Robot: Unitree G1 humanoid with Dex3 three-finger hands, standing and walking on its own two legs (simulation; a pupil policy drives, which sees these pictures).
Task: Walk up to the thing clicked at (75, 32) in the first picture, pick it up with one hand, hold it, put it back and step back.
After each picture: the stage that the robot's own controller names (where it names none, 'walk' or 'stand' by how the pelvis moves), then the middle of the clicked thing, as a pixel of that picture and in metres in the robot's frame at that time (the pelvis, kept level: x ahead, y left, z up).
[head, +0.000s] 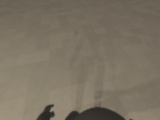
stand; (74, 33) +2.08 +0.53 -0.72
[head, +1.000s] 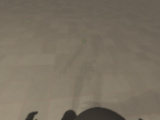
walk; (83, 41) +1.99 +0.22 -0.69
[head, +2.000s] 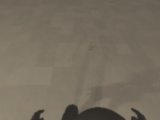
walk; (90, 47) +1.39 +0.02 -0.70
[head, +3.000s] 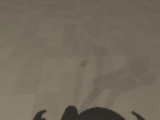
walk; (82, 63) +0.94 +0.11 -0.71
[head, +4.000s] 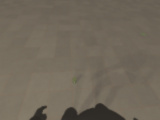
walk; (74, 80) +0.60 +0.18 -0.71
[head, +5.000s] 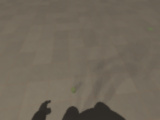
walk; (73, 90) +0.39 +0.19 -0.71
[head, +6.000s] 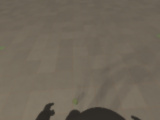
stand; (75, 102) +0.29 +0.21 -0.71
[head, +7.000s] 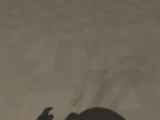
stand; (73, 103) +0.28 +0.20 -0.73
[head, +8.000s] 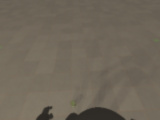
stand; (73, 104) +0.28 +0.21 -0.73
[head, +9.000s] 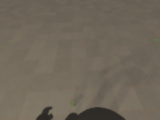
stand; (73, 103) +0.28 +0.21 -0.73
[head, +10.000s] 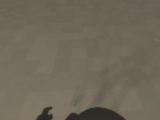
stand; (73, 104) +0.28 +0.20 -0.73
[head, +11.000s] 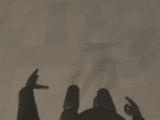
go down; (70, 81) +0.33 +0.20 -0.54
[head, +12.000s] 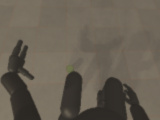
go down; (70, 69) +0.37 +0.21 -0.33
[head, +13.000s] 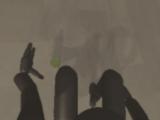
close in; (55, 63) +0.37 +0.23 -0.24
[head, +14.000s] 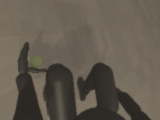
close; (36, 62) +0.36 +0.25 -0.22
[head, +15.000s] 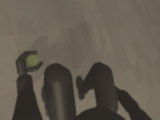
close; (32, 62) +0.36 +0.26 -0.22
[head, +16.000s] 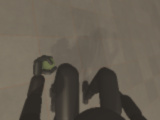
lift; (47, 65) +0.31 +0.25 -0.18
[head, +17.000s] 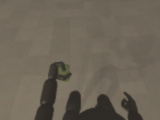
lift; (64, 73) +0.31 +0.19 +0.01
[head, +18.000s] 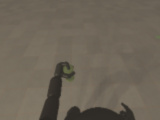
hold; (69, 73) +0.33 +0.17 +0.02
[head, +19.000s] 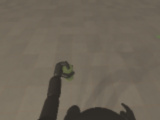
hold; (68, 72) +0.33 +0.17 +0.01
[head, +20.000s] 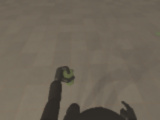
crouch; (69, 77) +0.31 +0.17 -0.02
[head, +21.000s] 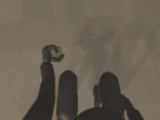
lower; (57, 55) +0.43 +0.22 -0.10
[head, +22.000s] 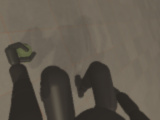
lower; (25, 54) +0.41 +0.28 -0.22
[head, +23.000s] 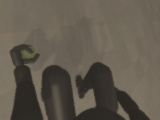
lower; (29, 55) +0.40 +0.27 -0.22
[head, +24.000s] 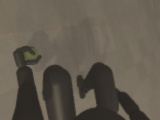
lower; (31, 56) +0.39 +0.27 -0.22
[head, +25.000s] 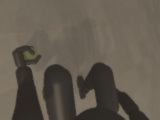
lower; (31, 56) +0.39 +0.27 -0.22
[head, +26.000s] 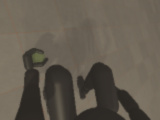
open; (38, 59) +0.38 +0.23 -0.22
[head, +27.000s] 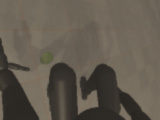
stand; (46, 59) +0.37 +0.22 -0.23
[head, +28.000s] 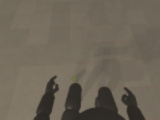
walk; (74, 79) +0.35 +0.17 -0.51
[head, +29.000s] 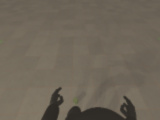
stand; (75, 101) +0.31 +0.16 -0.66
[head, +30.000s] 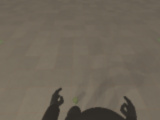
stand; (75, 100) +0.32 +0.16 -0.67
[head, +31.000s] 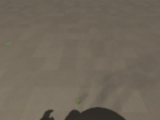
stand; (77, 101) +0.33 +0.15 -0.72
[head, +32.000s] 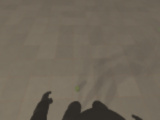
walk; (77, 89) +0.37 +0.12 -0.71
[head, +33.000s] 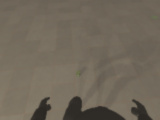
walk; (78, 73) +0.58 +0.19 -0.69
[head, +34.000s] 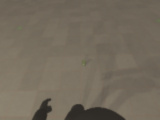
stand; (83, 63) +0.90 +0.18 -0.70
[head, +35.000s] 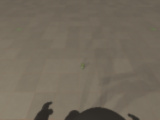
stand; (82, 66) +0.90 +0.16 -0.72
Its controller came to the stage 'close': yes
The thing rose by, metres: 0.71
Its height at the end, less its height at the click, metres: +0.00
